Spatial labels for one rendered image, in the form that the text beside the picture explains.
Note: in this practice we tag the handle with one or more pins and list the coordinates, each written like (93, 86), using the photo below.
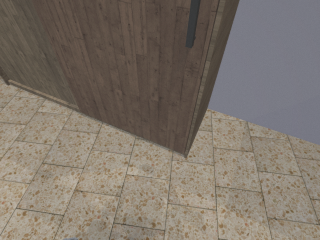
(192, 23)

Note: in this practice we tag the wardrobe door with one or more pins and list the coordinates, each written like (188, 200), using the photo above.
(127, 64)
(26, 54)

